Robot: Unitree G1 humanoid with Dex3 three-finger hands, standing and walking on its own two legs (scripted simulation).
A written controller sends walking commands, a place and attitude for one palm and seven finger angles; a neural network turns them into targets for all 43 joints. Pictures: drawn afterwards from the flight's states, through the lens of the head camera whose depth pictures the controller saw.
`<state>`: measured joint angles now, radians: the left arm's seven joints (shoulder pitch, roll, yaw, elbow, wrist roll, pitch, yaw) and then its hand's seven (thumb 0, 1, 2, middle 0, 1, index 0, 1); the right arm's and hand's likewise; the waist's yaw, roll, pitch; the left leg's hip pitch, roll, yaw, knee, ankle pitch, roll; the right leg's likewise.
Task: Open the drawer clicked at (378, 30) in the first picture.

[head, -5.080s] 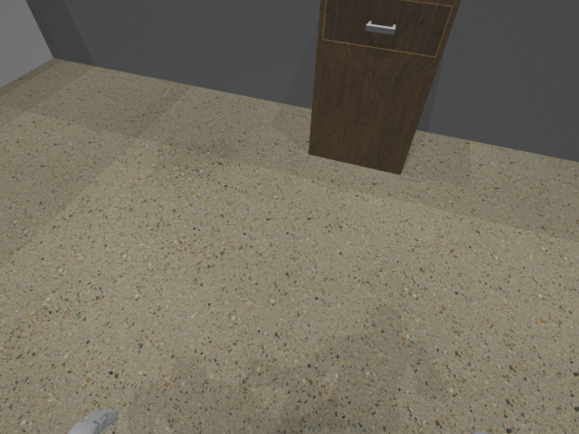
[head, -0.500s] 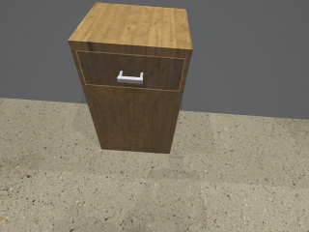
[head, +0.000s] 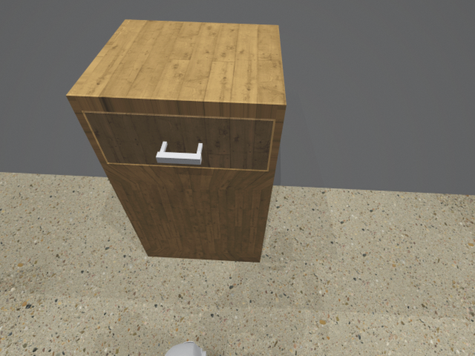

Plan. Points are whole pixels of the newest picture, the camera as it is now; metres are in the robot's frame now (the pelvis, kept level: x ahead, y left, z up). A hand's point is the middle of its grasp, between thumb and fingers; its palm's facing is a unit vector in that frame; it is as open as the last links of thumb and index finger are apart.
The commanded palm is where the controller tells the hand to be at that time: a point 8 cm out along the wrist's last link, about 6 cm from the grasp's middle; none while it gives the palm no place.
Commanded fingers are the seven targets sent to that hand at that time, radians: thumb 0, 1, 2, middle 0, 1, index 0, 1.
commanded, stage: come to a stop and stand still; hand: left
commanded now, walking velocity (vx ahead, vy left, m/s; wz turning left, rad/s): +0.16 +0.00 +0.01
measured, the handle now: (180, 152) +0.59 +0.18 -0.05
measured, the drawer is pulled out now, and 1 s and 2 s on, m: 0.00 0.00 0.00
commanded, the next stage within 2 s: look again from close up in 1.56 s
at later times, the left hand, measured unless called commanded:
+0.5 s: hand out of the picture +0.08 +0.21 -0.18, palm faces +0.01 -0.97 -0.24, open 7.3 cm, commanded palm none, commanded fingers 0.00 0.90 0.90 -0.20 -0.30 -0.20 -0.30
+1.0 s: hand out of the picture +0.00 +0.14 -0.15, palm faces +0.09 -0.96 -0.27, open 7.3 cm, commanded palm none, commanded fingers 0.00 0.90 0.90 -0.20 -0.30 -0.20 -0.30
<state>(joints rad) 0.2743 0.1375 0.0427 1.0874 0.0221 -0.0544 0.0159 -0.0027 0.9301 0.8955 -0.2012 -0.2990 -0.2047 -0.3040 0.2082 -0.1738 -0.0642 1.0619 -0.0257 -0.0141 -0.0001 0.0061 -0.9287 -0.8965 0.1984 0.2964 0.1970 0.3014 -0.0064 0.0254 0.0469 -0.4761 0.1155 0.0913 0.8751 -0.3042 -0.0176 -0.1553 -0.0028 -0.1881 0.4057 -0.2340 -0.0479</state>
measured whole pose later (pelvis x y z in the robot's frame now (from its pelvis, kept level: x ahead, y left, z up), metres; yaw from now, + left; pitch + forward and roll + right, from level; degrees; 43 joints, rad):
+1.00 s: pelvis +0.02 -0.03 +0.01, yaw +0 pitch +1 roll +3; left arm 0.31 0.12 0.04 1.05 0.03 0.00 0.04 0.00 0.91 0.89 -0.21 -0.30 -0.21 -0.30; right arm 0.24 -0.24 -0.07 1.06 -0.02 0.08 0.00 0.00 -0.91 -0.90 0.20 0.30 0.20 0.30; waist 0.04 0.03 0.06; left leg -0.40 0.02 0.02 0.91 -0.37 -0.06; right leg -0.20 -0.09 -0.08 0.43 -0.25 -0.01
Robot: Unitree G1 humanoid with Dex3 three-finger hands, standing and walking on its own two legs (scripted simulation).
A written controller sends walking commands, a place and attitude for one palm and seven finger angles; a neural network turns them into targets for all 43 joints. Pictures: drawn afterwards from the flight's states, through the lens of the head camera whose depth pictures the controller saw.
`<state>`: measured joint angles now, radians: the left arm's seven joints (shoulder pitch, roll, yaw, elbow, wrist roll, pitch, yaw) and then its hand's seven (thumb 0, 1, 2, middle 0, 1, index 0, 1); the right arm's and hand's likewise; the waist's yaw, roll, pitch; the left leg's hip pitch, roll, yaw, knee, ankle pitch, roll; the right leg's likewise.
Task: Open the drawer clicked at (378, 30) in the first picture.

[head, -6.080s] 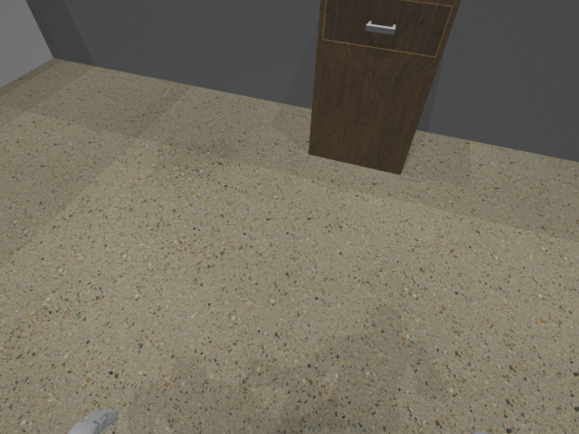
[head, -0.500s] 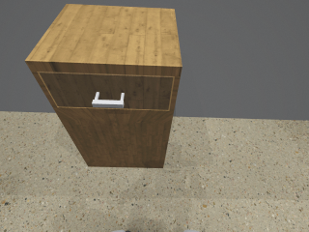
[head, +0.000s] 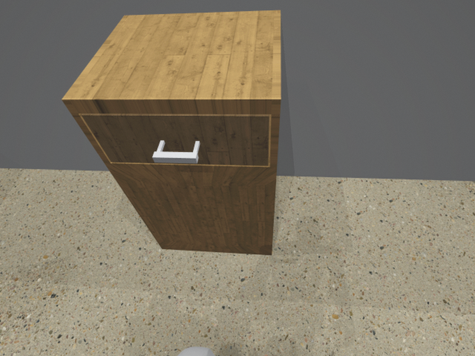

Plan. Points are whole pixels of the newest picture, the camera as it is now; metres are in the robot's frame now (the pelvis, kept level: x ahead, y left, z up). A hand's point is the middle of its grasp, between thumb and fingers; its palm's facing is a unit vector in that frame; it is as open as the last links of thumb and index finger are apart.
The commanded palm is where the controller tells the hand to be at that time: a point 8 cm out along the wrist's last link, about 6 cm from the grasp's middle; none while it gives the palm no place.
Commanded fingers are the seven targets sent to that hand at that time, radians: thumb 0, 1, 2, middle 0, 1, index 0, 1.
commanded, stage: come to a stop and stand still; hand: left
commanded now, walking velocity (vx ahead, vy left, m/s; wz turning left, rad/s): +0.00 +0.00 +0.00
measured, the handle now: (177, 151) +0.57 +0.22 -0.06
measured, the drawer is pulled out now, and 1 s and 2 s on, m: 0.00 0.00 0.00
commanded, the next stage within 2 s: look again from close up in 0.56 s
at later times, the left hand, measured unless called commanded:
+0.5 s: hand out of the picture +0.05 +0.25 -0.18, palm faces +0.02 -0.98 -0.22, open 7.3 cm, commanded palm none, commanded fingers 0.00 0.90 0.90 -0.20 -0.30 -0.20 -0.30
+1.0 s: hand out of the picture +0.02 +0.24 -0.18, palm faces -0.02 -0.97 -0.23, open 7.3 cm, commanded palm none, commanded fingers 0.00 0.90 0.90 -0.20 -0.30 -0.20 -0.30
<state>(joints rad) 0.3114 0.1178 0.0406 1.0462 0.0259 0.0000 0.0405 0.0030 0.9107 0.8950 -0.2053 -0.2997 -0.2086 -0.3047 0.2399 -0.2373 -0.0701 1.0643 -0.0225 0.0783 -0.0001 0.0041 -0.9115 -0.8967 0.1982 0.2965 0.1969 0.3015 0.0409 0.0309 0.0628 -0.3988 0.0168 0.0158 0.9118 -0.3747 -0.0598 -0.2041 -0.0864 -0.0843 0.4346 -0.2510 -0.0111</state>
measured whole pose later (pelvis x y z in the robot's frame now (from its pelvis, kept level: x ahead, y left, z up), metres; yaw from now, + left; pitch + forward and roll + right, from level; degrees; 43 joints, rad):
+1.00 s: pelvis +0.01 +0.06 -0.01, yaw -2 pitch -1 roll +0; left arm 0.27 0.15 -0.01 1.11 0.00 0.01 0.03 0.00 0.91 0.90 -0.20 -0.30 -0.20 -0.30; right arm 0.32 -0.15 0.02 1.08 -0.02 -0.01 -0.02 0.00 -0.91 -0.90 0.20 0.30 0.20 0.30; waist -0.01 0.04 0.05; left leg -0.16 0.00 0.08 0.52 -0.34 0.03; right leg -0.20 -0.05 -0.05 0.54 -0.32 0.02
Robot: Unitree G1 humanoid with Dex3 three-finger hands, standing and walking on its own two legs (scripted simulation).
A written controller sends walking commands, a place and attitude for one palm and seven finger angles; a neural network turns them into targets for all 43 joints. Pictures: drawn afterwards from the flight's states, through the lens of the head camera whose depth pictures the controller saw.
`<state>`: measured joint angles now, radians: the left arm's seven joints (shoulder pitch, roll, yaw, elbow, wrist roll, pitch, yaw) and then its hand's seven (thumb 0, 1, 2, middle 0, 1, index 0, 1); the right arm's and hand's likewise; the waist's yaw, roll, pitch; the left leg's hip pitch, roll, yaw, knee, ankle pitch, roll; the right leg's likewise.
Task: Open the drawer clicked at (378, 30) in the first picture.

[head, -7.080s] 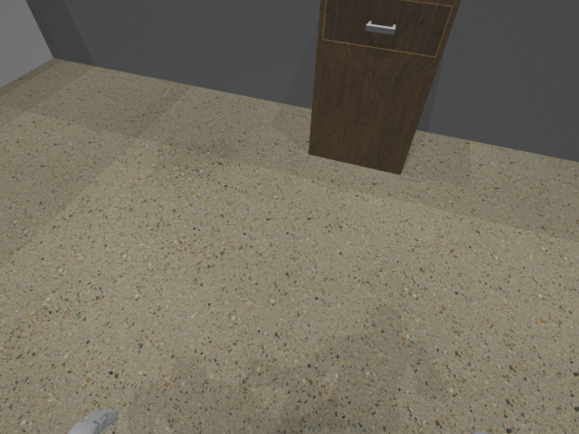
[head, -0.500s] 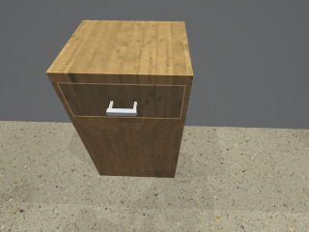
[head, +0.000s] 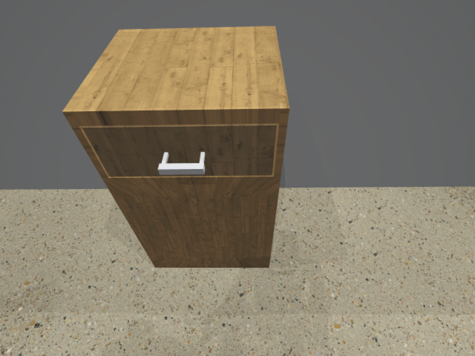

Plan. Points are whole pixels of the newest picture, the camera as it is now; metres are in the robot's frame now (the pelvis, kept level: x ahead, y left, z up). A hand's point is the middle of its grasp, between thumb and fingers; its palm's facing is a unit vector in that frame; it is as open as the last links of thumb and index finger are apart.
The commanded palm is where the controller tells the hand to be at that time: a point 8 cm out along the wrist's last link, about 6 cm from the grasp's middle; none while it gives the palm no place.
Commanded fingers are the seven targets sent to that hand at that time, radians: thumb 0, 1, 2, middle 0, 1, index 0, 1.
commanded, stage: look again from close up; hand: left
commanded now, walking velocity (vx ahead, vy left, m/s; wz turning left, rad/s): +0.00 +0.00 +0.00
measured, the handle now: (183, 162) +0.56 +0.17 -0.05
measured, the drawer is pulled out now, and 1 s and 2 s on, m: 0.00 0.00 0.00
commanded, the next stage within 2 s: raise the hand with hooked fingers in 0.16 s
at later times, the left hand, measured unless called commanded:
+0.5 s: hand (139, 313) +0.19 +0.18 -0.03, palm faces +0.00 -0.57 -0.82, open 7.6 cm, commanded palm +0.12 +0.20 -0.03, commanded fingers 0.00 0.60 0.77 -0.22 -0.50 -0.22 -0.50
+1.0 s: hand (128, 294) +0.22 +0.20 -0.01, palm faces +0.13 -0.05 -0.99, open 10.4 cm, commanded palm +0.17 +0.20 +0.03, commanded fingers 0.00 0.01 0.52 -0.26 -0.87 -0.26 -0.87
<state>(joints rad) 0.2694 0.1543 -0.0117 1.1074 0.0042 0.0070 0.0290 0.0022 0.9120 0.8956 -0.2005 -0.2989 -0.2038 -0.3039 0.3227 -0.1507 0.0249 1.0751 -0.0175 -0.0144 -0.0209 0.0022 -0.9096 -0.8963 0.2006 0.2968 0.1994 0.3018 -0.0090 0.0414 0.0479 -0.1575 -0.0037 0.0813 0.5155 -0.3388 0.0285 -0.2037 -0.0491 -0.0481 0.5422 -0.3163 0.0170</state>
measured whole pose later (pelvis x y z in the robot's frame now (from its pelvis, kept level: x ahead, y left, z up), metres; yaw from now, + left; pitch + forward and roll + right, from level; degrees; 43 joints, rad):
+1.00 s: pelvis -0.05 -0.04 -0.05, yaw -1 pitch +9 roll +2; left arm 0.17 0.35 -0.03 0.07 1.00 0.07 0.44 0.00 0.23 0.61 -0.27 -0.73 -0.27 -0.73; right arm 0.08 -0.17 0.01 0.60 -0.05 0.07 -0.02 0.01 -0.91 -0.90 0.20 0.30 0.20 0.30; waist 0.07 0.06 -0.08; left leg -0.62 0.02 0.01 0.89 -0.43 -0.04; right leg -0.68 -0.01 -0.04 0.94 -0.42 -0.05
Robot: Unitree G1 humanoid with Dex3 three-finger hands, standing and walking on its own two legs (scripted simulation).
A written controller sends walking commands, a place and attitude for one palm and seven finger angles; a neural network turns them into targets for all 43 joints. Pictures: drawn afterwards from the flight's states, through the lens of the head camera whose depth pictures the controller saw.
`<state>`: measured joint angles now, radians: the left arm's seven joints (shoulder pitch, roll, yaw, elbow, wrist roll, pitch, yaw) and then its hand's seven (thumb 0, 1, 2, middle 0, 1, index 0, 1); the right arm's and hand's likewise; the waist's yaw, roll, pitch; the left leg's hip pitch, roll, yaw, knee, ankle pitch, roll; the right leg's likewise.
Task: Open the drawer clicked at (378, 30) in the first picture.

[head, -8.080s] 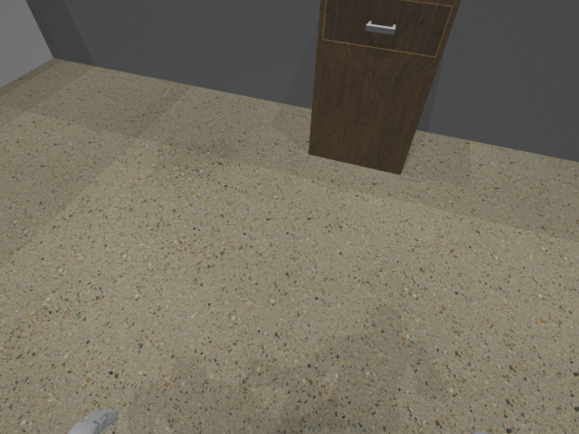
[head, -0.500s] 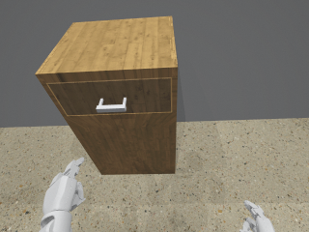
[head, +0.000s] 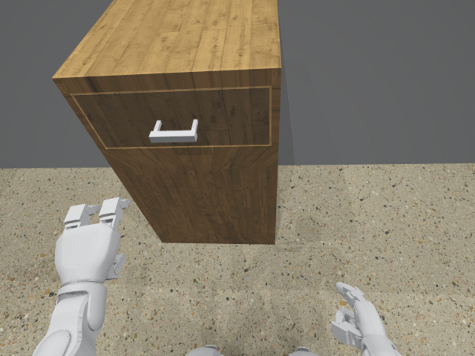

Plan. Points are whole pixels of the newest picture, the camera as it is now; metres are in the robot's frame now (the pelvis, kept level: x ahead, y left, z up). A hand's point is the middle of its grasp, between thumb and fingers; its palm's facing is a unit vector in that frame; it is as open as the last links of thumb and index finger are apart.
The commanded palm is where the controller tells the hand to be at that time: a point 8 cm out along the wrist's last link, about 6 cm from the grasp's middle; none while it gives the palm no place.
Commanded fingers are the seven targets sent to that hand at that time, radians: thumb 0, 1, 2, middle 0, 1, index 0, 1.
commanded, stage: raise the hand with hooked fingers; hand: left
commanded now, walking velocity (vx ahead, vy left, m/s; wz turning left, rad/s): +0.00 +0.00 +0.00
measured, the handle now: (175, 130) +0.60 +0.23 +0.00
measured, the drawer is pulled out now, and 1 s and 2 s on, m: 0.00 0.00 0.00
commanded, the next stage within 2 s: move the hooked fingers above the handle in 1.16 s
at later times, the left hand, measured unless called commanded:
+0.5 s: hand (86, 207) +0.31 +0.29 +0.09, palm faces +0.12 -0.08 -0.99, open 13.2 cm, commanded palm +0.28 +0.28 +0.14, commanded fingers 0.00 -0.50 0.30 -0.30 -1.20 -0.30 -1.20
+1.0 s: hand (93, 185) +0.34 +0.27 +0.12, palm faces -0.02 -0.09 -1.00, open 13.8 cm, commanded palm +0.32 +0.27 +0.18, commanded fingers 0.00 -0.50 0.30 -0.30 -1.20 -0.30 -1.20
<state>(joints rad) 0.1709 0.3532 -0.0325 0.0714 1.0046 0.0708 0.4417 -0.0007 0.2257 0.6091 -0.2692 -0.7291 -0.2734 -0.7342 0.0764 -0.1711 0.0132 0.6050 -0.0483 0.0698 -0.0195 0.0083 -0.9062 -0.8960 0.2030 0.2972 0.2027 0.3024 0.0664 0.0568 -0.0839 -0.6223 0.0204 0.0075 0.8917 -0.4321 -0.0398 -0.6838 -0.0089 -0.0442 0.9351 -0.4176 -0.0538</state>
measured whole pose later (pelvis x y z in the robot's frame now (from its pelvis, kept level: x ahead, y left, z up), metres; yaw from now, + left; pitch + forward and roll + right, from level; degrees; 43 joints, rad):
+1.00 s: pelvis +0.04 +0.03 +0.05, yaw +0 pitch +3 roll +0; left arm -0.07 0.45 -0.05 0.07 0.94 0.02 0.06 0.00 -0.49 0.30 -0.32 -1.20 -0.32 -1.20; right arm 0.15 -0.26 -0.02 0.64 -0.02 0.12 -0.02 0.01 -0.91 -0.90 0.20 0.30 0.20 0.30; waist 0.08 0.08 -0.01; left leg -0.25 -0.01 0.02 0.48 -0.29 0.01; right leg -0.29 -0.02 -0.03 0.50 -0.26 0.00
